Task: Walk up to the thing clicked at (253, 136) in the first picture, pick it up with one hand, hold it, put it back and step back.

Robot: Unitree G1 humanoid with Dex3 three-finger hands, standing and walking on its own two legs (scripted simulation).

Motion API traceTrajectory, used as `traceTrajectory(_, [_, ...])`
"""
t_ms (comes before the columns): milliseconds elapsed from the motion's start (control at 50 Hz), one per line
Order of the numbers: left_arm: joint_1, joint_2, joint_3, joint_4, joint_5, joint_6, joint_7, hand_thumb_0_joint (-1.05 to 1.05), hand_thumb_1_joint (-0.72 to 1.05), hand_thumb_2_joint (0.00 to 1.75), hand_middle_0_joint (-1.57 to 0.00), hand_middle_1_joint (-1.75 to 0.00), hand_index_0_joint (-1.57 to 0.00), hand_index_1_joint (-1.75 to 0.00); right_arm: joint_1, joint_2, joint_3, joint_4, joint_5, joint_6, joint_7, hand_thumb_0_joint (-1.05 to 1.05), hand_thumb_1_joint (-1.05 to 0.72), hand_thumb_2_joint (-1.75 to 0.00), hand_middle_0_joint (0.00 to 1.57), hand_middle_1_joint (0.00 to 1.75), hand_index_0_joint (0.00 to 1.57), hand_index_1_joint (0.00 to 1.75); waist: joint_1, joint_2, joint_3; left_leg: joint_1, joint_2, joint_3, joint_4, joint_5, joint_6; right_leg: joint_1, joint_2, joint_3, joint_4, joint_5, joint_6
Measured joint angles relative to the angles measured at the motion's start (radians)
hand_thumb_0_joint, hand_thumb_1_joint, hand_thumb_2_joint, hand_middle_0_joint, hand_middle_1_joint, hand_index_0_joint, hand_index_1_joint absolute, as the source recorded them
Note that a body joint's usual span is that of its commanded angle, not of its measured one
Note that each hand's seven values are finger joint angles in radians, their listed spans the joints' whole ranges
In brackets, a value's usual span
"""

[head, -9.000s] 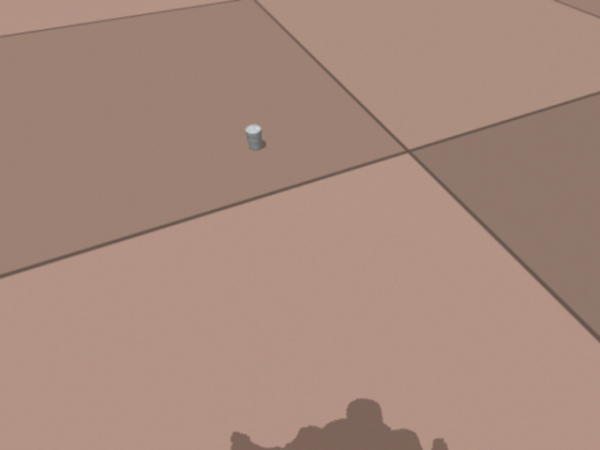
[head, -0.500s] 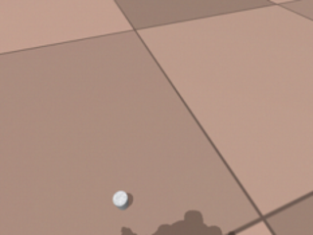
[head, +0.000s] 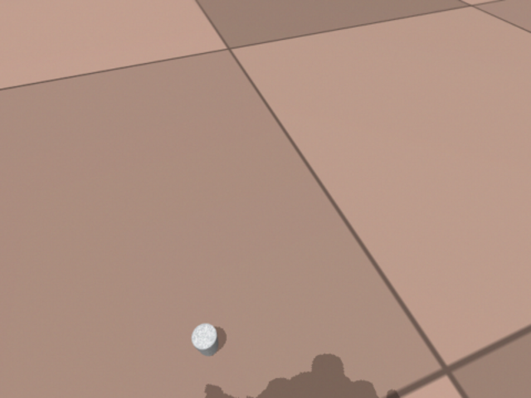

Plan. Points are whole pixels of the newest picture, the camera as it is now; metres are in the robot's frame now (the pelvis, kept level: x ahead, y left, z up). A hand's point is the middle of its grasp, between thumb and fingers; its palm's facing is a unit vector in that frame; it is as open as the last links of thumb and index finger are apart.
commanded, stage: stand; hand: left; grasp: from above
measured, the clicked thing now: (206, 341) +0.40 +0.25 -0.72
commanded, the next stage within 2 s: rise first in 0.66 s
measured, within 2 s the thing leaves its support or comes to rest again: neither
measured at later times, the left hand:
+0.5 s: hand out of the picture +0.07 +0.25 -0.16, palm faces -0.03 -0.94 -0.34, open 7.4 cm
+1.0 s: hand out of the picture +0.14 +0.25 -0.17, palm faces -0.04 -0.94 -0.34, open 9.2 cm
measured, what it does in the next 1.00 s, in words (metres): stands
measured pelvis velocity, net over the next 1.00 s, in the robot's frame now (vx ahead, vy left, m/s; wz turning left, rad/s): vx -0.02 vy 0.00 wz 0.00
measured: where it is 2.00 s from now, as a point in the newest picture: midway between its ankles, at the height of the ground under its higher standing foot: outside the picture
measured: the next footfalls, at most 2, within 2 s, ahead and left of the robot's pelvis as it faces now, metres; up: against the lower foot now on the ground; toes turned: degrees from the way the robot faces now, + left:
none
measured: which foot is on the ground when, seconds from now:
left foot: down 0.00-1.00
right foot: down 0.00-1.00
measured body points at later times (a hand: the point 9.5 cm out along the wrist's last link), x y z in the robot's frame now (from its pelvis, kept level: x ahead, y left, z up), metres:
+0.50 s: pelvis +0.00 +0.00 +0.00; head +0.01 +0.00 +0.45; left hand +0.07 +0.30 -0.13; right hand +0.07 -0.30 -0.13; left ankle -0.02 +0.13 -0.75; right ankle -0.01 -0.11 -0.75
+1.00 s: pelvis -0.02 +0.00 -0.02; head +0.04 +0.01 +0.43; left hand +0.14 +0.30 -0.14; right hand +0.08 -0.26 -0.14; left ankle -0.02 +0.13 -0.75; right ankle -0.01 -0.11 -0.75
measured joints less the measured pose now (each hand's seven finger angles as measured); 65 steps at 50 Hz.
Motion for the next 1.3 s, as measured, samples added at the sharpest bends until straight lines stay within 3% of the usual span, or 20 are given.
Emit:
traceTrajectory(780, [0.009, 0.001, 0.000, -0.005, 0.001, 0.001, 0.001, 0.00, 0.90, 0.90, -0.20, -0.30, -0.20, -0.30, 0.012, -0.001, -0.002, 0.001, -0.001, 0.001, 0.000, 0.01, -0.90, -0.90, 0.21, 0.30, 0.20, 0.30, -0.001, 0.001, -0.004, 0.007, -0.001, 0.005, -0.002, 0.003, 0.003, 0.005, -0.001, 0.005, -0.001, 0.004, 0.002])
traceTrajectory(820, [0.008, -0.011, 0.014, -0.054, -0.018, -0.003, 0.012, 0.00, 0.88, 0.91, -0.19, -0.32, -0.19, -0.32, 0.044, 0.001, -0.001, -0.084, 0.030, -0.006, -0.018, 0.01, -0.91, -0.90, 0.20, 0.30, 0.20, 0.30, -0.006, 0.004, -0.010, -0.044, -0.004, -0.002, 0.041, -0.010, 0.006, -0.041, -0.005, -0.001, 0.036, -0.009, 0.002])
traceTrajectory(900, [-0.101, -0.029, 0.074, -0.051, 0.005, -0.014, 0.003, 0.00, 0.75, 0.93, -0.17, -0.44, -0.16, -0.45, 0.068, 0.030, -0.006, -0.215, 0.051, -0.029, -0.033, 0.01, -0.92, -0.90, 0.20, 0.30, 0.20, 0.30, -0.009, 0.003, 0.009, -0.164, -0.005, -0.009, 0.144, -0.039, 0.007, -0.155, -0.008, -0.005, 0.130, -0.035, 0.000])
traceTrajectory(1020, [-0.158, -0.013, 0.143, -0.100, 0.116, 0.003, -0.028, 0.00, 0.41, 0.96, -0.10, -0.76, -0.11, -0.75, 0.101, 0.095, -0.028, -0.333, 0.035, -0.033, -0.024, 0.01, -0.93, -0.91, 0.20, 0.30, 0.20, 0.30, -0.023, -0.016, -0.034, -0.344, -0.002, 0.000, 0.303, -0.101, 0.008, -0.339, -0.008, 0.007, 0.289, -0.092, 0.000])
traceTrajectory(1180, [-0.064, -0.038, 0.130, -0.255, 0.167, 0.103, 0.014, 0.00, -0.13, 0.97, -0.06, -1.01, -0.08, -0.99, 0.137, 0.106, -0.034, -0.433, 0.037, -0.036, -0.017, 0.01, -0.92, -0.91, 0.21, 0.30, 0.20, 0.30, -0.029, 0.002, -0.089, -0.485, -0.004, 0.004, 0.474, -0.187, 0.019, -0.474, -0.014, 0.015, 0.442, -0.166, 0.012])
traceTrajectory(1300, [0.007, -0.051, 0.132, -0.381, 0.210, 0.113, 0.025, 0.00, -0.39, 0.97, -0.06, -1.07, -0.08, -1.05, 0.126, 0.104, -0.045, -0.487, 0.025, -0.077, -0.021, 0.01, -0.91, -0.90, 0.21, 0.30, 0.20, 0.30, -0.020, -0.004, -0.125, -0.643, -0.006, 0.000, 0.654, -0.269, 0.026, -0.628, -0.019, 0.017, 0.614, -0.244, 0.019])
